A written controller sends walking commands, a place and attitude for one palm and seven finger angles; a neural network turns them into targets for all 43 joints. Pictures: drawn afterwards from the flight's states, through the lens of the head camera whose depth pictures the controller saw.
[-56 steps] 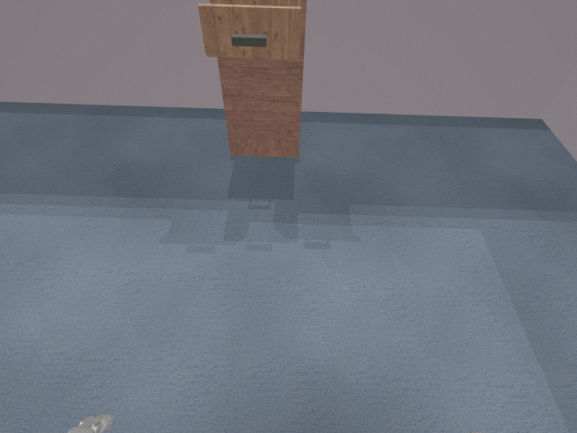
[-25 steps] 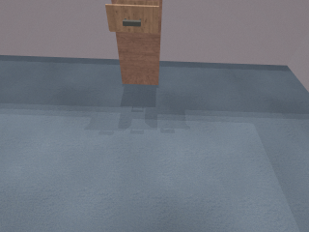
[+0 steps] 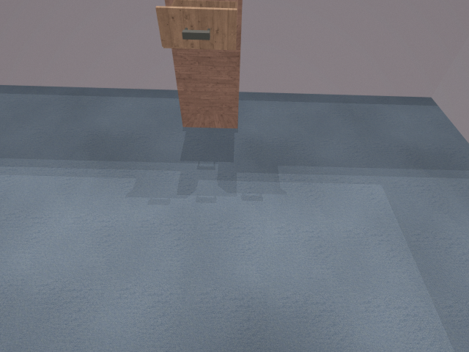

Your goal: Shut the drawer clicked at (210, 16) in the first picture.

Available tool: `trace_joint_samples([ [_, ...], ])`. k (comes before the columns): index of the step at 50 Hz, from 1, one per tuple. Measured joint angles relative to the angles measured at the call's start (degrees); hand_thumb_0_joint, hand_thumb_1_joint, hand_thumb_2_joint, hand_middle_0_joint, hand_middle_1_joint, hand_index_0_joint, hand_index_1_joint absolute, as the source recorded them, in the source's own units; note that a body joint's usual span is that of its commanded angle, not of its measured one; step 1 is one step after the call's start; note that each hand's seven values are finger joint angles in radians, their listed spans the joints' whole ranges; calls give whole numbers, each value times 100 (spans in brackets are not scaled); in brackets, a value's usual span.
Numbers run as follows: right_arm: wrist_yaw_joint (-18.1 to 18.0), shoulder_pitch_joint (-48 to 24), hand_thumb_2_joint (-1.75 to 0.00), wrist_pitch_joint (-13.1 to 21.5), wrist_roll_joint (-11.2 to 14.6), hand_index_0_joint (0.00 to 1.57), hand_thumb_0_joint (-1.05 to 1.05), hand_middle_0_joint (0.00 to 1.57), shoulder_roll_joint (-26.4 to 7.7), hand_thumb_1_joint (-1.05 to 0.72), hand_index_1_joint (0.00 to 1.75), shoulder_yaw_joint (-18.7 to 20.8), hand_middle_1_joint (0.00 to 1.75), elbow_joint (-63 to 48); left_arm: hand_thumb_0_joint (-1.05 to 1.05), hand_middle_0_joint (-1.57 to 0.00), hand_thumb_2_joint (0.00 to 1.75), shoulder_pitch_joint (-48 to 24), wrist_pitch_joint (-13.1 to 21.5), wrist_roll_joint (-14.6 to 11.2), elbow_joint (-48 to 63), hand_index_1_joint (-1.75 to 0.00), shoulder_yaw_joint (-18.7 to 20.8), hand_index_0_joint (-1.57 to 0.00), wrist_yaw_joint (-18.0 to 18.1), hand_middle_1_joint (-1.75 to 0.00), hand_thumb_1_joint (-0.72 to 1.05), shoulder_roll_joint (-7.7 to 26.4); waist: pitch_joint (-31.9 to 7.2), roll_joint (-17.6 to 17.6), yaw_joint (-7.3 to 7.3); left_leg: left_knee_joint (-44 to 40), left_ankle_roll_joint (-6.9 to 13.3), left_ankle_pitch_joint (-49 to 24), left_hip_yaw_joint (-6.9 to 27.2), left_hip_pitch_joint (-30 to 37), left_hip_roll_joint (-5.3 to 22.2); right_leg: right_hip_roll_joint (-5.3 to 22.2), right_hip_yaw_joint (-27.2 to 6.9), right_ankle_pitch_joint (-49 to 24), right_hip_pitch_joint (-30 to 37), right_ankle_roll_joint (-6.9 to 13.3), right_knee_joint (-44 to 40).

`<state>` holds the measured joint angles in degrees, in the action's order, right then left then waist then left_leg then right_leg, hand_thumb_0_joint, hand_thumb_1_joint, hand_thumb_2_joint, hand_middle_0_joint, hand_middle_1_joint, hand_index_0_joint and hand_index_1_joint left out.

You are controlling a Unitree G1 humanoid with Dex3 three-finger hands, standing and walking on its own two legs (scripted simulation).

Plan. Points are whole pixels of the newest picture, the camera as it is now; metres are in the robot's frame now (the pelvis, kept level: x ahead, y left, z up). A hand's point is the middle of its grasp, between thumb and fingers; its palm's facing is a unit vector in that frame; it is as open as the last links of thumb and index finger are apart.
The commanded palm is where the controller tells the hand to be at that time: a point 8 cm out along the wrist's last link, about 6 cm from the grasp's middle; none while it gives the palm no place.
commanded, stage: look at it before walking up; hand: left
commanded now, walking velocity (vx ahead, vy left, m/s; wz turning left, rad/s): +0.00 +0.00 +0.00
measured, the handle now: (196, 32) +1.29 +0.24 -0.01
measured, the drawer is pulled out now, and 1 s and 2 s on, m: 0.29 0.29 0.29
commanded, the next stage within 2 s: walk to a spot facing it in 0.42 s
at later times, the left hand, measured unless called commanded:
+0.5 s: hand out of the picture +0.08 +0.25 -0.16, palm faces -0.02 -0.94 -0.34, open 7.4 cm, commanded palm none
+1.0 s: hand out of the picture +0.12 +0.20 -0.19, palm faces -0.01 -0.99 -0.13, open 7.4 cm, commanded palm none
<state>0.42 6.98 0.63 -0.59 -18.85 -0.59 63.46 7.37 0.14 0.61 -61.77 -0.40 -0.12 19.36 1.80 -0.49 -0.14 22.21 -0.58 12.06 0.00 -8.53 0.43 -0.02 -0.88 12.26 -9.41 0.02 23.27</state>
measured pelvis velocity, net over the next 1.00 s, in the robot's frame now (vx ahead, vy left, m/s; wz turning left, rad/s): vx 0.11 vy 0.02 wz -0.02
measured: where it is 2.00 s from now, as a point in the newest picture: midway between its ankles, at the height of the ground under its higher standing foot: (237, 279)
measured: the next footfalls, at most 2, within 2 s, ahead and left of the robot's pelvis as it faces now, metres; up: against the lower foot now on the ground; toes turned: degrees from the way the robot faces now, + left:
right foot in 1.18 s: +0.34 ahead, -0.13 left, +0.00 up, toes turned -9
left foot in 1.56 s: +0.48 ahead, +0.13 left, +0.00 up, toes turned +13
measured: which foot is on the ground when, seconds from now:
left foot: down 0.00-1.00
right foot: down 0.00-0.80, up 0.82-1.00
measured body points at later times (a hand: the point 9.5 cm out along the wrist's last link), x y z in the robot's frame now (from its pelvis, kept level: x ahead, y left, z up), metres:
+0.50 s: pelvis +0.01 +0.00 +0.00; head +0.02 +0.00 +0.45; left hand +0.08 +0.30 -0.13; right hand +0.10 -0.29 -0.13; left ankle +0.00 +0.13 -0.74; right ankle +0.00 -0.12 -0.74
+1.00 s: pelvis +0.11 +0.02 -0.01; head +0.14 +0.04 +0.44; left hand +0.12 +0.25 -0.17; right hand +0.00 -0.18 -0.15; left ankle +0.00 +0.13 -0.74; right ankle +0.13 -0.11 -0.68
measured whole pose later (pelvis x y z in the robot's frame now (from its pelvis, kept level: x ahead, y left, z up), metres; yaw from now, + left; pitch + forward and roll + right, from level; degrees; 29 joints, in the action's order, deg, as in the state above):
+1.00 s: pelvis +0.11 +0.02 -0.01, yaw -1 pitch +0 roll -1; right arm -1.2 27.6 4.3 -1.2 -6.0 0.0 66.9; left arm 15.9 -0.7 1.2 -62.4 2.1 -1.6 10.7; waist 2.8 -1.9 1.4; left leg 19.8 1.2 21.0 -4.1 1.3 1.0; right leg 4.3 4.7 19.5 -28.5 0.0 57.0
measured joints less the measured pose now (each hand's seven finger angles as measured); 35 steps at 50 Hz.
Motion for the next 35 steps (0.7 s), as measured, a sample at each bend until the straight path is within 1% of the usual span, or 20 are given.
trace_joint_samples([
  [19, -12, -87, -90, 3, 12, 20, 1, 20, -31, -91, 30, -3, 30, -6, 1, -20, 90, 35, 13, -3, -37, -30, 6, -20, 7, -30, 91, 46, 36, -3, -28, -100, -4, 15, 2, 102, 3, -2, 3, 15, 103, 1, -99],
  [29, -29, -85, -90, -13, 0, 20, 1, 20, -12, -91, 30, -17, 30, 1, 1, -20, 90, 61, 0, -5, -47, -30, 7, -20, 37, -30, 91, 7, 3, 13, -30, -115, -11, 33, 3, 128, 10, -7, 5, 30, 133, -3, -125],
  [31, -28, 5, -90, -49, -27, 20, 1, 20, 46, -91, 30, -20, 30, 1, 1, -20, 90, 156, -31, 13, -40, -30, 9, -20, 49, -30, 91, -69, -78, 33, -36, 61, -9, 158, 4, 63, 29, -25, 10, 112, 107, -2, -31],
  [35, 5, 367, -90, -94, -72, 20, 1, 20, 238, -91, 30, -15, 30, -14, 1, -20, 90, 522, -61, 39, 7, -30, 47, -20, -15, -30, 91, -299, -243, 73, -56, 709, 53, 853, 0, -162, 97, -76, 42, 379, 64, 25, 205],
])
